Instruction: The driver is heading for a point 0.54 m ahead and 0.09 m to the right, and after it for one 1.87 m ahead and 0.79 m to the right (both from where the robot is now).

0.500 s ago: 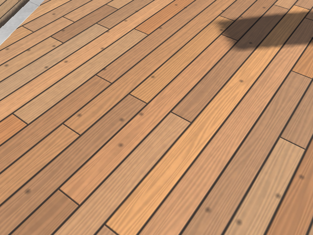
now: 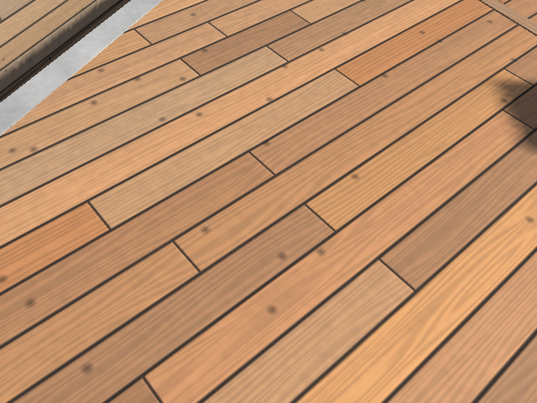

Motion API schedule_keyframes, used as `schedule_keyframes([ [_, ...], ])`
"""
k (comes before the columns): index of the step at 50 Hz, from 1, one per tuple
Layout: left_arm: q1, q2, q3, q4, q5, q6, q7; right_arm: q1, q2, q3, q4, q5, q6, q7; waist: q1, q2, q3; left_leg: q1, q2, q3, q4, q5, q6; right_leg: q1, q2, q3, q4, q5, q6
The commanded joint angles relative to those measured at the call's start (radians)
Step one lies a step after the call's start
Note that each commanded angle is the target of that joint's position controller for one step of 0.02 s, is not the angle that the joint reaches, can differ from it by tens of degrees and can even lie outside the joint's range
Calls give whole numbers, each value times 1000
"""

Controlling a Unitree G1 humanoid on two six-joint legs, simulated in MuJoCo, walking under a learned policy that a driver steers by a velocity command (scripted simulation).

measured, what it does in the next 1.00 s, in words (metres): walks ahead: right foot, then left foot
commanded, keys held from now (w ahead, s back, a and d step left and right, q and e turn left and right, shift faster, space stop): w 0.52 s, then e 0.48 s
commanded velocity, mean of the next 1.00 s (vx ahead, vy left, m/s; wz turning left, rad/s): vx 0.36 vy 0.00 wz -0.06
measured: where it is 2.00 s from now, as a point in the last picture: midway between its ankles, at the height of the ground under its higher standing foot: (275, 397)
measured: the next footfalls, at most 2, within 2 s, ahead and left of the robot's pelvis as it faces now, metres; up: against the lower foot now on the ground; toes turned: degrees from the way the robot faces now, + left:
right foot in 0.26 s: +0.35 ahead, -0.15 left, +0.00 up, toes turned +3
left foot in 0.76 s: +0.60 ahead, +0.09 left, +0.00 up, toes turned -2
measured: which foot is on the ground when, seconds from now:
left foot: down 0.00-0.28, up 0.30-0.74, down 0.76-1.00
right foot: up 0.00-0.24, down 0.26-0.76, up 0.78-1.00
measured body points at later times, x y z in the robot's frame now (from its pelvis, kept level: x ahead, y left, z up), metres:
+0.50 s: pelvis +0.30 -0.07 +0.00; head +0.32 -0.07 +0.45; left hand +0.33 +0.21 -0.13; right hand +0.45 -0.32 -0.12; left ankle +0.31 +0.10 -0.67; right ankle +0.31 -0.15 -0.75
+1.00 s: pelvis +0.46 -0.02 -0.01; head +0.51 -0.02 +0.44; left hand +0.61 +0.26 -0.13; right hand +0.59 -0.30 -0.11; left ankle +0.56 +0.09 -0.75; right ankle +0.45 -0.15 -0.69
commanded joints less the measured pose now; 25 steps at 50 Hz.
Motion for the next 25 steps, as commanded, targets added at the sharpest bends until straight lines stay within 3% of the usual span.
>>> schedule_keyframes([
  [1,-35,36,3,-52,2,-2,-3,-4,-152,-34,-64,1,-16,-20,7,99,-46,-9,210,-145,-130,252,131,41,36,-41,-202,201,15],
  [5,-141,36,-7,-82,-12,-14,-24,52,-158,-31,-31,1,-19,-17,-45,127,-6,23,234,-161,-130,129,106,81,65,-52,-370,323,-10],
  [9,-185,67,-6,-113,-13,-33,-46,99,-166,-32,-3,2,-8,-25,-53,126,15,203,313,-226,-48,220,104,4,75,-49,-441,198,-58],
  [11,-132,85,0,-104,-14,-40,-51,86,-179,-36,-3,0,2,-31,-19,147,-3,242,325,-230,6,372,84,77,97,-70,-460,116,-87],
  [12,-51,104,10,-83,-12,-42,-49,61,-184,-36,-10,0,6,-31,30,153,-49,236,298,-205,85,547,68,200,129,-101,-487,113,-110],
  [13,92,140,28,-43,-5,-43,-45,39,-168,-27,-20,-4,8,-28,97,135,-149,182,242,-161,245,636,43,416,118,-91,-476,159,-147],
  [14,279,194,39,-16,5,-40,-39,31,-132,-9,-43,-19,7,-25,167,40,-299,1,172,-113,532,403,9,710,-50,101,-450,166,-217],
  [15,368,248,57,24,2,-31,-47,199,-37,15,-34,5,-11,-17,101,-280,-417,-395,3,-61,883,-302,-71,1056,-265,564,-539,-22,-380],
  [16,360,150,32,27,-26,-27,-51,157,-123,5,-22,19,-22,-17,137,-193,-362,-533,43,-145,985,-396,-63,1043,-255,674,-634,-234,-353],
  [17,278,106,18,11,-27,-22,-46,37,-171,-7,-53,28,-29,-14,139,-104,-201,-589,95,-118,992,-307,-57,905,-220,519,-653,-234,-301],
  [18,202,93,9,-8,-15,-14,-44,-29,-164,-5,-70,18,-33,-17,110,-12,-122,-554,149,-70,946,-219,-57,753,-180,399,-674,-131,-273],
  [19,166,76,2,-12,-5,-13,-45,-58,-155,-9,-78,1,-33,-18,86,6,-68,-526,178,-53,886,-171,-63,644,-149,330,-698,-17,-272],
  [20,157,64,-5,-10,5,-16,-46,-42,-144,-12,-79,-4,-29,-17,57,-19,-67,-469,206,-52,844,-141,-64,585,-120,274,-715,65,-263],
  [22,169,66,-6,4,-2,-19,-46,-11,-108,-8,-73,-1,-18,-17,36,-49,-72,-429,221,-30,776,-128,-75,542,-91,196,-749,159,-269],
  [25,203,111,5,25,-10,-18,-32,-90,-87,1,-105,-9,-11,-21,45,-35,-45,-488,240,-2,641,-39,-106,528,-93,124,-788,273,-282],
])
